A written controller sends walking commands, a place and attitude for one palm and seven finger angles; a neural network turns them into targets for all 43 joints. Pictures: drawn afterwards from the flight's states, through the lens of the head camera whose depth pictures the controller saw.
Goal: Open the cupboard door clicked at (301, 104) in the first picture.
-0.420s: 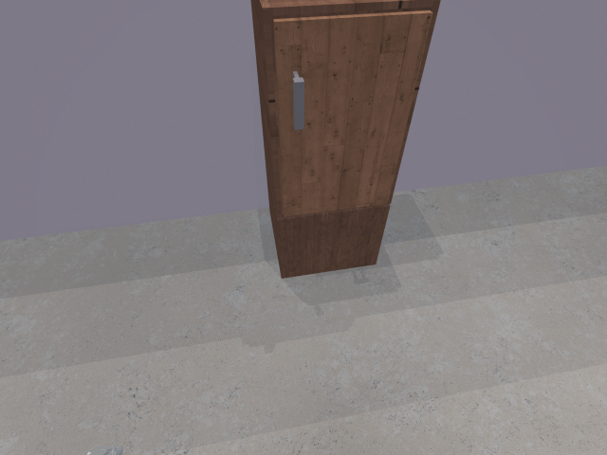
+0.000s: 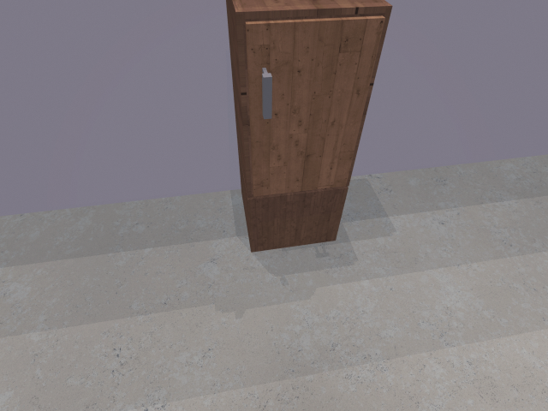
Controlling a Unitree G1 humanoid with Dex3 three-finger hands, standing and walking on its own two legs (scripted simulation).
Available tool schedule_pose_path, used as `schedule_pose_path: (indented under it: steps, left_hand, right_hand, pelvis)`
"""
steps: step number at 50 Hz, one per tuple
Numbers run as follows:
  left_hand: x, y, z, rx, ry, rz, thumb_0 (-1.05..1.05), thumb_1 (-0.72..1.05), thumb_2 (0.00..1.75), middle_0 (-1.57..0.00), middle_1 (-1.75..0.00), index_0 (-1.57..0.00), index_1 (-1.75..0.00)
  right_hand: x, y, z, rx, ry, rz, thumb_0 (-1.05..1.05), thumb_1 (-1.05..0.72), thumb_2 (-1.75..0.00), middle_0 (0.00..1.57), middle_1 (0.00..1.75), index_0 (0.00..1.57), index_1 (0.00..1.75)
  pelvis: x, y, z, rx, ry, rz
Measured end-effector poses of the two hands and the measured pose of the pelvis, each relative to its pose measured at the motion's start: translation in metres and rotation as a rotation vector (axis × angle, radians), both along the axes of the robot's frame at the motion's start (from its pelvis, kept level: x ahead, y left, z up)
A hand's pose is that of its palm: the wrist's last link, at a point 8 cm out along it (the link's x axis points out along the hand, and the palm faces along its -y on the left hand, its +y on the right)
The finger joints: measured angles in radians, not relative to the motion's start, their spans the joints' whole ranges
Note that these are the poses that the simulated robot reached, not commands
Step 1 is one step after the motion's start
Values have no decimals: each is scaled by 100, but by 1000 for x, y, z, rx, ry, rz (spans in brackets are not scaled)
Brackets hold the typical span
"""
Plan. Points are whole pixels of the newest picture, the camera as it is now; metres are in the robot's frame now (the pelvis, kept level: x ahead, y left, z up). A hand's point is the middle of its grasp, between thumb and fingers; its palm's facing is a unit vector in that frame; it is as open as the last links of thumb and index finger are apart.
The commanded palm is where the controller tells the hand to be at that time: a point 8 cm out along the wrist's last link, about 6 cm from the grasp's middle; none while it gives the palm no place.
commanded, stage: stand and wait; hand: left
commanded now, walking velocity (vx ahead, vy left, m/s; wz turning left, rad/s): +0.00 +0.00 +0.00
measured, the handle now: (265, 93) +0.89 +0.08 +0.03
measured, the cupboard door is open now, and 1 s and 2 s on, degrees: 0 0 0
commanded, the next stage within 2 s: look at it before walking up in 0.40 s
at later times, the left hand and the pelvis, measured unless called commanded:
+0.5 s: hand out of the picture +0.07 +0.24 -0.15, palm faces -0.02 -0.95 -0.32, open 7.4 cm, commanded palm none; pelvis +0.00 +0.00 +0.00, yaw +0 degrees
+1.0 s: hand out of the picture +0.07 +0.25 -0.15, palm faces -0.02 -0.95 -0.32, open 7.4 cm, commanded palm none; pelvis +0.00 +0.00 +0.00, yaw +0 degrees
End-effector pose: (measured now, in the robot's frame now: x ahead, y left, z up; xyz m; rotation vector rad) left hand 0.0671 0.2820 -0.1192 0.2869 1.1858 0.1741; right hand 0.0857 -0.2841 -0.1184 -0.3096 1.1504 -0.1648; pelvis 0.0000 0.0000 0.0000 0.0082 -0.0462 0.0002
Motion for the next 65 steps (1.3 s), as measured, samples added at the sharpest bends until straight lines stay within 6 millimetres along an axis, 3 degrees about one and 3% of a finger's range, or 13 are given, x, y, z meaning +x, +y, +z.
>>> schedule_pose_path:
  steps: [8, 16, 31, 43, 60, 65]
  left_hand:
    - [-17, 4, -1, 11, 50, 13, 1, 90, 90, -20, -30, -20, -30]
    - [-18, 5, 0, 17, 57, 11, 1, 90, 90, -20, -30, -20, -30]
    - [1, 4, 2, 10, 13, -4, 1, 90, 90, -20, -30, -20, -30]
    - [3, 8, 2, 11, 16, 1, 1, 90, 90, -20, -30, -20, -30]
    - [0, 12, 3, 17, 41, 10, 1, 90, 90, -20, -30, -20, -30]
    - [-1, 3, -4, 12, 70, -5, 1, 90, 90, -20, -30, -20, -30]
  right_hand:
    - [-30, -8, -4, -10, 79, -28, 1, -90, -90, 20, 30, 21, 30]
    - [-41, -8, -5, -7, 106, -39, 1, -91, -90, 20, 30, 20, 30]
    - [-21, -3, -2, -2, 57, -26, 1, -90, -90, 20, 30, 21, 30]
    - [-8, -3, 2, -11, 41, -16, 1, -90, -90, 20, 30, 21, 30]
    - [-3, -4, 3, -16, 44, -17, 1, -90, -90, 20, 30, 21, 30]
    - [-10, 3, -3, -1, 19, -65, 1, -91, -90, 20, 30, 20, 30]
  pelvis:
    - [-4, -2, 1, -2, 0, 0]
    - [-6, -2, 2, -2, 4, -1]
    - [-3, 0, 2, -3, 6, -3]
    - [2, 2, 3, -3, 7, -1]
    - [6, 2, 4, -3, 6, -11]
    - [3, 2, 0, 4, 13, -59]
